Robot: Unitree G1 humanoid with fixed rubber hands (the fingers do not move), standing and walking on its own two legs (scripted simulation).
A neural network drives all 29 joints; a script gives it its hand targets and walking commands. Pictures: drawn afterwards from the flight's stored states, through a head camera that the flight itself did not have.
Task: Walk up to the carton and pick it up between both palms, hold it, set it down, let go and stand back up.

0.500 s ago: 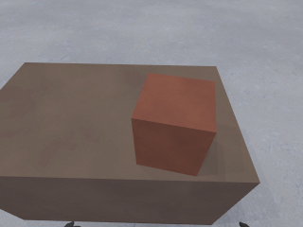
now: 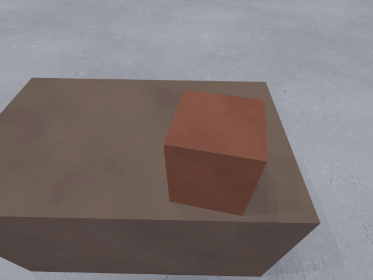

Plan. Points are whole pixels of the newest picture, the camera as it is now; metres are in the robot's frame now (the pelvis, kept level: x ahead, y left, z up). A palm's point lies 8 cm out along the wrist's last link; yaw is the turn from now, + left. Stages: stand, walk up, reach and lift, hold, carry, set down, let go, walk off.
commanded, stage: stand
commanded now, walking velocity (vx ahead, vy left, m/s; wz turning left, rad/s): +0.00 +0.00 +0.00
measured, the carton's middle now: (213, 154) +0.43 -0.06 +0.00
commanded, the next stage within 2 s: none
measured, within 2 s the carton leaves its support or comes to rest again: neither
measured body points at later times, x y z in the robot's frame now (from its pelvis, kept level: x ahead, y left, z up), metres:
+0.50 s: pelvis +0.00 +0.00 +0.00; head +0.00 +0.00 +0.45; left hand +0.02 +0.27 -0.14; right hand +0.06 -0.25 -0.14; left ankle +0.02 +0.12 -0.74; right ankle +0.01 -0.13 -0.74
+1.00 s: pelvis -0.01 +0.00 +0.00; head +0.00 +0.00 +0.45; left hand +0.01 +0.27 -0.14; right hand +0.03 -0.26 -0.14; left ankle +0.02 +0.12 -0.74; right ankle +0.01 -0.13 -0.74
